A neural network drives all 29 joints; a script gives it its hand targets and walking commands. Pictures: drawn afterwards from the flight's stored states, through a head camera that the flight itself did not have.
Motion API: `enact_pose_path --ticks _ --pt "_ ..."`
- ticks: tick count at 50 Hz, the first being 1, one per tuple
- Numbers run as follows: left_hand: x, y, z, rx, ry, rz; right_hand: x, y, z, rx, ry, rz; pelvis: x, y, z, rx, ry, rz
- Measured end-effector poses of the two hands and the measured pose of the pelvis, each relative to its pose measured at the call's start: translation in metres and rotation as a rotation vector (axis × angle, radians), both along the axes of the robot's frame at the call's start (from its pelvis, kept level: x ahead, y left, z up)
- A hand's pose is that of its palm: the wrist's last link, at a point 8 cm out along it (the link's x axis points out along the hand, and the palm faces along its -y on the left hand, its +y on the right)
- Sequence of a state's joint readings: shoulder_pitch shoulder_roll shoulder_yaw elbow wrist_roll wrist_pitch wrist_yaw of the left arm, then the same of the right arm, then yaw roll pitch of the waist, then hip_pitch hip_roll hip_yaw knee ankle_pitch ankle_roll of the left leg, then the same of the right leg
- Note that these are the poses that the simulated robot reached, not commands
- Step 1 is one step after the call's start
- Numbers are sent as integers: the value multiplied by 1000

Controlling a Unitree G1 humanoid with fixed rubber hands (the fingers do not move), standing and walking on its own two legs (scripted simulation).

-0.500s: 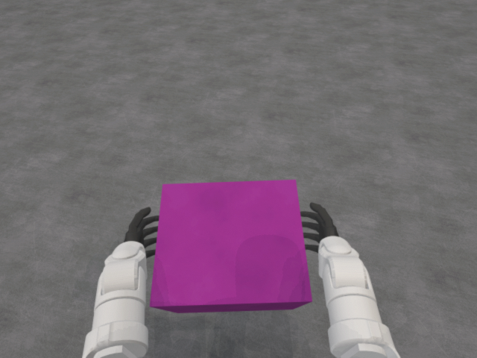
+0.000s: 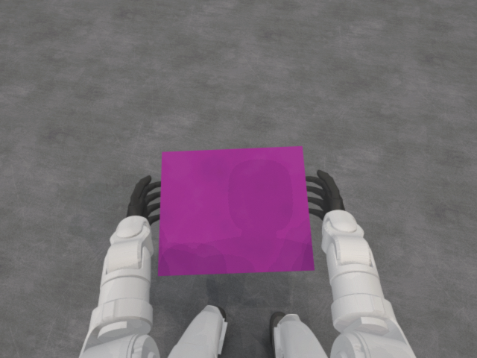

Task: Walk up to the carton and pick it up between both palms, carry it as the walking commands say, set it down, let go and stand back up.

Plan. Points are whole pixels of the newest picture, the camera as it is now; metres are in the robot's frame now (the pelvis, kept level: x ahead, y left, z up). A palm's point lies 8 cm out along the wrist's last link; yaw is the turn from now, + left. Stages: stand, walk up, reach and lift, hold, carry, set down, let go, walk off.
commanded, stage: set down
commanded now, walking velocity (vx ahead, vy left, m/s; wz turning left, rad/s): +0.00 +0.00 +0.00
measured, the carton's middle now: (235, 215) +0.36 +0.06 -0.14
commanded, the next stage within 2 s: none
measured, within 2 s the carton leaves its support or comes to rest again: neither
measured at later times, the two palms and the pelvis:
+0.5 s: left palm (157, 212) +0.35 +0.22 -0.14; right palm (317, 211) +0.39 -0.11 -0.15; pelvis -0.03 +0.00 -0.07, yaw +0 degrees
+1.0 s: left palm (165, 213) +0.37 +0.23 -0.22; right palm (305, 209) +0.42 -0.10 -0.23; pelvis -0.05 -0.01 -0.16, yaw +0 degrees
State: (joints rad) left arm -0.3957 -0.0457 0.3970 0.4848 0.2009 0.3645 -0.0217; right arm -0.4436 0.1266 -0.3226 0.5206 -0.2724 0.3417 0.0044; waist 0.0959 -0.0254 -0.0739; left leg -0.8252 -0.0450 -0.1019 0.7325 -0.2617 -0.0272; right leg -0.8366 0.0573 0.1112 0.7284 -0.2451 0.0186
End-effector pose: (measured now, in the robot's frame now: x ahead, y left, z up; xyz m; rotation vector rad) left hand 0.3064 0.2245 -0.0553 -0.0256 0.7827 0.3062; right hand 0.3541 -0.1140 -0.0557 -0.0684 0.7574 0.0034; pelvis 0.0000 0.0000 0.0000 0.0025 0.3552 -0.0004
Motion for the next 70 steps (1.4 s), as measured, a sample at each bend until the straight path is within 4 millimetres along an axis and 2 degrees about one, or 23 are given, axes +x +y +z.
enact_pose_path --ticks 6,16,28,35,44,57,64,70 --pt "10 2 -20 23 -3 43 9 5 -22 10 -6 5 -12 -1 -18 1 74 4" --pt "26 -1 -49 18 -18 40 21 2 -51 17 -21 -29 -22 -3 -47 6 182 -3" --pt "43 -1 -98 27 -10 45 35 4 -104 1 -15 -52 -29 -4 -86 4 307 -3" --pt "46 0 -123 49 -13 54 42 10 -131 -21 -22 -85 -32 -3 -109 6 370 -9" --pt "55 6 -145 60 -24 61 56 13 -157 15 -29 -29 -39 -4 -138 7 400 -2" --pt "69 13 -187 66 -33 57 68 20 -202 21 -36 -25 -51 -3 -178 6 431 -6" --pt "68 22 -217 59 -15 67 71 30 -230 5 -18 -10 -58 2 -198 -3 442 2" --pt "77 25 -240 57 -25 60 77 33 -251 -1 -27 -22 -62 6 -217 -19 450 11"
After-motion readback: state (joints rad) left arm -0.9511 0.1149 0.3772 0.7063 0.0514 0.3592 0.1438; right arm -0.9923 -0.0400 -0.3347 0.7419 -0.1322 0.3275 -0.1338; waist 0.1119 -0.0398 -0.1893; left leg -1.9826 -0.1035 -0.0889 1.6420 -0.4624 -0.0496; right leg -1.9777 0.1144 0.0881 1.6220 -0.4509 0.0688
